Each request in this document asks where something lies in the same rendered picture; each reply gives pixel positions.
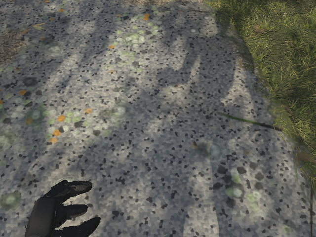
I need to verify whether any left robot hand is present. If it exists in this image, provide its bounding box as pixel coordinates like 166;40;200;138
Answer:
25;180;101;237

